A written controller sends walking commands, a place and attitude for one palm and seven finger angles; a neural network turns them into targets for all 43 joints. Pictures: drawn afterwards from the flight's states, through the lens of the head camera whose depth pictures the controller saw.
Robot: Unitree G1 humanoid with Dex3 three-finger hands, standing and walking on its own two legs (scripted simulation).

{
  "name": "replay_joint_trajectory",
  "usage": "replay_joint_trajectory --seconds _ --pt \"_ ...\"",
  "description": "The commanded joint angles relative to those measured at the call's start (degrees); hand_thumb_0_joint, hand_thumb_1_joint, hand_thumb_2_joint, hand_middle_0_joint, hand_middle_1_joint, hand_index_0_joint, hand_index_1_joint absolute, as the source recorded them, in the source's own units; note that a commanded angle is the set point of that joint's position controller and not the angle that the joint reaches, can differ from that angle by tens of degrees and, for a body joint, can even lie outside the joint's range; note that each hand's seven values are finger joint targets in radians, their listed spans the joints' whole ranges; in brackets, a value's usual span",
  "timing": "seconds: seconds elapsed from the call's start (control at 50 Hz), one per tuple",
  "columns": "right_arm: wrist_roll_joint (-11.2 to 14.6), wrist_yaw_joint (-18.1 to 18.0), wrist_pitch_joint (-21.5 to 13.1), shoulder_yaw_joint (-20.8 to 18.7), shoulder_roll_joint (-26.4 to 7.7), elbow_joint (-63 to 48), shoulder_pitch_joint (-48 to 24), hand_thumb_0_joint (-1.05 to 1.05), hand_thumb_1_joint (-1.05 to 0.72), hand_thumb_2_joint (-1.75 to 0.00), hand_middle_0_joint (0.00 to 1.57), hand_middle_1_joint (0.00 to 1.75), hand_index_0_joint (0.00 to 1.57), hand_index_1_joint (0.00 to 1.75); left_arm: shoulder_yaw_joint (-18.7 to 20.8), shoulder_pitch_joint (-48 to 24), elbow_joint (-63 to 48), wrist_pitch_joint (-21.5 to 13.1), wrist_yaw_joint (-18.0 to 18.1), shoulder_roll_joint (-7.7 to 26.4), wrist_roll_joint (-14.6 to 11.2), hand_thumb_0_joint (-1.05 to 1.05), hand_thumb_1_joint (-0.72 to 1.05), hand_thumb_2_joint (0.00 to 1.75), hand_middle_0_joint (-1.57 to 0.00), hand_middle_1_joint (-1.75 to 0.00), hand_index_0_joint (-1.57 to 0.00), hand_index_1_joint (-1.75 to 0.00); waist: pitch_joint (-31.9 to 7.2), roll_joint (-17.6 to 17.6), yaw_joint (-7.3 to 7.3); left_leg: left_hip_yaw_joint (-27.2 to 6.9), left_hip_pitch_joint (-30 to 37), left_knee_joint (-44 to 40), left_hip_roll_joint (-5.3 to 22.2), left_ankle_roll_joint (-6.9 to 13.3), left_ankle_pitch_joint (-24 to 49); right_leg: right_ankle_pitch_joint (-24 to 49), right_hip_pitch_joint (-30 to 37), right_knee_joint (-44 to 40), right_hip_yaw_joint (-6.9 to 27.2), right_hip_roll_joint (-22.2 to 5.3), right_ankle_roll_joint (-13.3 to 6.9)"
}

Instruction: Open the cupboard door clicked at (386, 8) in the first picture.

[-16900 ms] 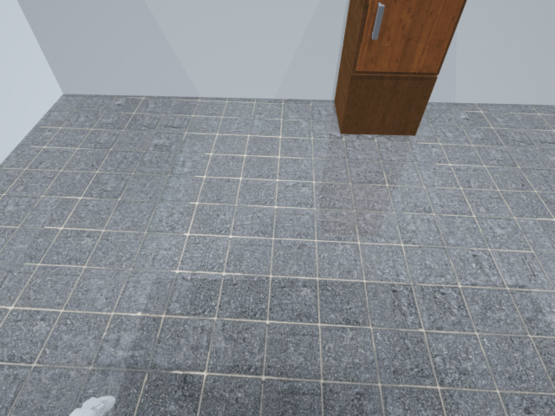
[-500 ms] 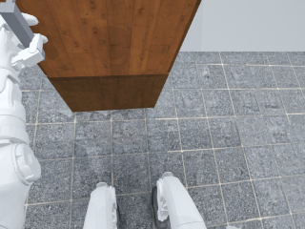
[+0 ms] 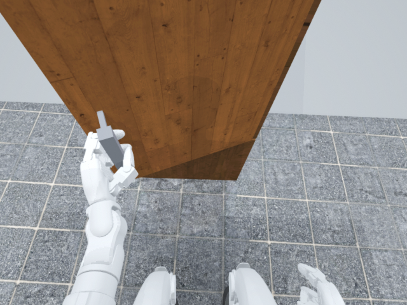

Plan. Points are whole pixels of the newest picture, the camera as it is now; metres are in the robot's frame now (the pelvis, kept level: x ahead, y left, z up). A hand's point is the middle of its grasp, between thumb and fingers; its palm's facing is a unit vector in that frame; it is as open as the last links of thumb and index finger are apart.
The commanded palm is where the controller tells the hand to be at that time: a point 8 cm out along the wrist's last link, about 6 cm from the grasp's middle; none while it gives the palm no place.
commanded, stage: pull the door open along its arc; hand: left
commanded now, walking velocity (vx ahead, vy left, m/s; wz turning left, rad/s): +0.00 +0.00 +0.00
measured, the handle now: (113, 144) +0.42 +0.19 +0.01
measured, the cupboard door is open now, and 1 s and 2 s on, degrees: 22 44 47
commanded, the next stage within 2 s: open thumb and fingers to let go in 0.34 s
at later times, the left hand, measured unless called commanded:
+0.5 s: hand (183, 230) +0.25 +0.04 +0.01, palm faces +0.38 -0.93 -0.02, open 6.3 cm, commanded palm +0.21 +0.09 +0.01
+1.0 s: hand (178, 222) +0.27 +0.05 +0.01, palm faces +0.39 -0.92 -0.02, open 13.1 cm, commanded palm +0.22 +0.10 +0.01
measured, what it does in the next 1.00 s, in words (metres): shifts its weight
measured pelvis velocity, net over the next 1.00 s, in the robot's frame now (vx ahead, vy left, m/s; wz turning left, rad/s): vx -0.02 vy -0.05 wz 0.07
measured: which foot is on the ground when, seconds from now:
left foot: down 0.00-1.00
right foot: down 0.00-1.00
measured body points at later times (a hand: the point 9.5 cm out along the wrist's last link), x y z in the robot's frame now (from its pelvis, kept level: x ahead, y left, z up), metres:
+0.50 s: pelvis -0.01 -0.05 -0.01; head +0.08 -0.04 +0.44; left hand +0.23 +0.09 +0.02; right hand +0.19 -0.24 -0.11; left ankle -0.01 +0.10 -0.64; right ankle +0.02 -0.14 -0.64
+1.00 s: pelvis -0.02 -0.05 -0.01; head +0.07 -0.05 +0.43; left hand +0.24 +0.10 +0.02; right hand +0.16 -0.26 -0.12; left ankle -0.01 +0.10 -0.64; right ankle +0.02 -0.14 -0.64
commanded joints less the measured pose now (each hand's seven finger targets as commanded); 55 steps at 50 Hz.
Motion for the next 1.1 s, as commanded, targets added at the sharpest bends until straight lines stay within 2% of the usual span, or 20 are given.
replay_joint_trajectory --seconds 0.0,0.04,0.1,0.14,0.24,0.28,0.34,0.38,0.42,0.5,0.58,0.62,0.66,0.68,0.76,0.82,0.88,0.96,0.98,1.08 --pt "-1.39 0.54 -1.84 -3.01 -6.46 -5.05 3.40 0.00 -0.90 -0.90 0.20 0.30 0.20 0.30 -5.31 -2.92 -15.66 -5.10 13.16 -1.49 7.26 0.00 0.90 0.90 -0.40 -1.35 -0.40 -1.35 -23.75 2.11 1.58 -2.71 17.12 -7.82 -0.72 -3.43 35.08 23.37 14.99 -2.31 -2.05 2.21 -2.77" --pt "-1.65 0.62 -2.10 -3.08 -5.96 -5.11 1.98 0.00 -0.90 -0.90 0.20 0.30 0.20 0.30 -9.90 -1.75 -16.21 -4.86 16.02 -4.89 10.21 0.00 0.90 0.90 -0.40 -1.35 -0.40 -1.35 -23.24 -0.39 0.99 -2.51 16.04 -7.99 -1.13 -2.99 31.11 22.92 15.88 -2.90 -2.05 2.05 -2.70" --pt "-1.94 0.10 -2.74 -3.26 -5.20 -5.33 0.41 0.00 -0.90 -0.90 0.20 0.30 0.20 0.30 -15.47 1.42 -18.60 -4.87 17.56 -7.32 14.10 0.00 0.90 0.90 -0.40 -1.35 -0.40 -1.35 -24.13 -2.26 1.07 -2.22 15.43 -7.89 -1.72 -2.31 27.28 23.14 17.77 -3.62 -1.42 1.77 -2.70" --pt "-1.92 -0.49 -3.49 -3.14 -4.49 -5.14 -0.98 0.00 -0.90 -0.90 0.20 0.30 0.20 0.30 -18.27 3.48 -19.64 -4.83 17.85 -9.01 15.17 0.00 0.90 0.90 -0.40 -1.35 -0.40 -1.35 -22.61 -4.12 0.84 -2.05 14.39 -8.21 -2.06 -1.99 23.38 21.78 18.59 -4.74 -1.20 1.56 -2.60" --pt "-1.92 -1.61 -5.77 -2.10 -2.97 -5.58 -4.08 0.00 -0.90 -0.90 0.20 0.30 0.20 0.30 -24.23 11.01 -22.60 -4.46 17.78 -12.94 15.91 0.00 0.90 0.90 -0.40 -1.35 -0.40 -1.35 -19.49 -3.75 1.11 -1.78 12.22 -8.30 -2.97 -1.43 17.76 18.11 19.09 -6.58 -0.48 0.98 -2.67" --pt "-1.94 -2.07 -6.55 -1.83 -2.60 -5.74 -4.91 0.00 -0.90 -0.90 0.20 0.30 0.20 0.30 -23.82 14.27 -24.79 -4.42 18.11 -11.33 16.71 0.00 0.90 0.90 -0.40 -1.35 -0.40 -1.35 -18.78 -3.22 1.84 -1.90 11.53 -8.03 -3.13 -1.36 17.02 17.32 19.28 -6.76 0.13 0.85 -2.89" --pt "-2.04 -2.34 -7.58 -1.21 -1.73 -6.18 -6.00 0.00 -0.90 -0.90 0.20 0.30 0.20 0.30 -23.98 20.94 -26.23 -4.12 18.22 -11.42 17.07 0.00 0.90 0.90 -0.40 -1.35 -0.40 -1.35 -17.66 -3.33 2.98 -1.70 10.33 -8.03 -3.66 -1.47 16.08 17.09 20.20 -6.94 0.54 0.50 -2.88" --pt "-2.08 -2.77 -8.19 -0.93 -1.61 -5.94 -6.48 0.00 -0.90 -0.90 0.20 0.30 0.20 0.30 -23.86 18.90 -26.49 -3.81 18.66 -11.02 17.22 0.00 0.90 0.90 -0.40 -1.35 -0.40 -1.35 -15.50 -5.12 1.92 -2.17 8.34 -6.99 -3.74 -1.32 14.17 15.24 18.96 -7.38 1.22 0.25 -2.61" --pt "-2.32 -3.24 -8.72 -0.82 -1.62 -4.50 -7.16 0.00 -0.90 -0.90 0.20 0.30 0.20 0.30 -22.72 10.72 -25.21 -4.31 19.77 -10.03 17.56 0.00 0.90 0.90 -0.40 -1.35 -0.40 -1.35 -13.43 -4.70 0.69 -2.32 6.34 -5.36 -3.84 -1.36 10.96 10.98 16.16 -7.85 2.68 -0.26 -2.18" --pt "-2.37 -3.91 -9.35 -1.07 -1.37 -3.89 -7.55 0.00 -0.90 -0.90 0.20 0.30 0.20 0.30 -19.34 10.06 -22.05 -5.23 20.65 -8.52 17.25 0.00 0.62 0.78 -0.38 -1.32 -0.38 -1.32 -15.00 -5.39 1.85 -2.18 4.42 -4.21 -4.22 -1.47 9.63 8.00 16.87 -8.04 4.35 -0.66 -2.07" --pt "-1.94 -3.87 -9.49 -1.55 -1.66 -4.74 -6.58 0.00 -0.90 -0.90 0.20 0.30 0.20 0.30 -19.02 12.78 -23.36 -4.46 19.39 -9.05 14.44 0.00 0.34 0.66 -0.36 -1.29 -0.36 -1.29 -20.26 -5.45 2.64 -1.58 5.51 -4.46 -4.35 -1.49 12.32 13.68 22.21 -8.32 5.33 -1.03 -1.79" --pt "-1.69 -3.77 -9.34 -1.56 -1.66 -4.86 -6.25 0.00 -0.90 -0.90 0.20 0.30 0.20 0.30 -19.75 13.08 -24.94 -3.93 18.51 -9.34 13.44 0.00 0.20 0.60 -0.35 -1.27 -0.35 -1.27 -20.62 -5.88 2.45 -1.41 5.42 -4.50 -4.31 -1.60 12.90 16.12 24.06 -8.74 6.10 -1.52 -1.34" --pt "-1.56 -3.77 -9.27 -1.52 -1.77 -5.09 -5.99 0.00 -0.90 -0.90 0.20 0.30 0.20 0.30 -20.55 14.43 -24.60 -3.04 17.94 -9.98 13.19 0.00 0.06 0.54 -0.34 -1.26 -0.34 -1.26 -19.38 -6.92 1.98 -1.52 5.06 -4.68 -4.26 -1.55 12.31 16.07 24.05 -9.23 6.15 -1.59 -1.06" --pt "-1.51 -3.89 -9.17 -1.51 -1.88 -5.25 -6.04 0.00 -0.90 -0.90 0.20 0.30 0.20 0.30 -19.49 14.36 -24.56 -2.76 17.86 -8.82 13.09 0.00 -0.01 0.51 -0.33 -1.25 -0.33 -1.25 -18.74 -6.72 2.28 -1.82 4.69 -4.67 -4.16 -1.56 12.74 15.95 23.98 -9.13 6.14 -1.48 -1.39" --pt "-1.63 -4.00 -9.35 -1.48 -2.05 -4.54 -6.17 0.00 -0.90 -0.90 0.20 0.30 0.20 0.30 -20.44 12.22 -22.56 -3.25 17.68 -9.38 13.99 0.00 -0.29 0.39 -0.32 -1.22 -0.32 -1.22 -14.90 -8.78 1.16 -2.07 3.47 -4.34 -4.05 -1.40 9.89 10.64 20.78 -9.88 6.43 -1.61 -1.14" --pt "-1.75 -3.95 -9.53 -1.47 -2.16 -4.43 -6.60 0.00 -0.90 -0.90 0.20 0.30 0.20 0.30 -19.90 10.67 -21.29 -3.70 17.89 -9.05 14.19 0.00 -0.50 0.30 -0.30 -1.20 -0.30 -1.20 -14.09 -7.97 1.54 -1.94 2.74 -4.13 -4.19 -1.36 8.31 6.32 19.16 -10.15 6.64 -1.64 -1.43" --pt "-1.74 -4.12 -9.53 -1.56 -2.34 -4.55 -6.45 0.00 -0.90 -0.90 0.20 0.30 0.20 0.30 -18.03 9.38 -20.90 -4.05 18.08 -7.38 14.02 0.00 -0.50 0.30 -0.29 -1.15 -0.29 -1.15 -14.58 -7.93 2.21 -1.92 2.20 -4.13 -4.28 -1.29 7.84 4.03 19.48 -10.40 7.01 -1.54 -1.77" --pt "-1.80 -3.96 -9.63 -1.66 -2.46 -4.41 -5.86 0.00 -0.90 -0.90 0.20 0.30 0.20 0.30 -18.98 7.94 -21.61 -4.31 18.23 -8.87 13.41 0.00 -0.50 0.30 -0.26 -0.95 -0.26 -0.95 -17.15 -5.90 2.30 -1.58 4.52 -4.73 -4.31 -1.24 9.71 7.71 19.65 -9.11 5.59 -1.14 -1.78" --pt "-1.80 -4.02 -9.58 -1.82 -2.55 -4.67 -5.65 0.00 -0.90 -0.90 0.20 0.30 0.20 0.30 -17.82 9.08 -21.67 -4.12 18.35 -7.94 13.28 0.00 -0.50 0.30 -0.25 -0.90 -0.25 -0.90 -18.12 -5.57 2.68 -1.58 4.82 -4.79 -4.26 -1.28 10.64 8.97 20.30 -8.76 5.24 -0.98 -1.90" --pt "-1.88 -3.72 -9.30 -1.75 -2.86 -5.07 -5.45 0.00 -0.90 -0.90 0.20 0.30 0.20 0.30 -19.84 10.07 -21.64 -3.05 18.88 -10.09 13.57 0.00 -0.50 0.30 -0.21 -0.65 -0.21 -0.65 -17.60 -5.05 2.47 -1.88 7.26 -6.18 -4.15 -1.21 12.57 11.58 18.49 -7.31 2.18 -0.11 -2.28"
